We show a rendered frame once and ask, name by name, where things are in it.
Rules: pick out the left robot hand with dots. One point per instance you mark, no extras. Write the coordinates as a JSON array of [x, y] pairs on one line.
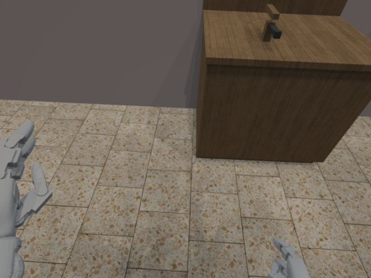
[[13, 152]]

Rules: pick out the right robot hand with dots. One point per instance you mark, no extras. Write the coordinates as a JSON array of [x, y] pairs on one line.
[[294, 266]]

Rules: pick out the left robot forearm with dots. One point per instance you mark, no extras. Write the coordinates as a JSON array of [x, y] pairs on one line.
[[11, 264]]

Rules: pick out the counter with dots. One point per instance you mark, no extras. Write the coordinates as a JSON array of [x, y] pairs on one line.
[[280, 100]]

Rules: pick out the tap lever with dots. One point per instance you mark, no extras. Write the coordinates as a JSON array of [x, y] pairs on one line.
[[276, 33]]

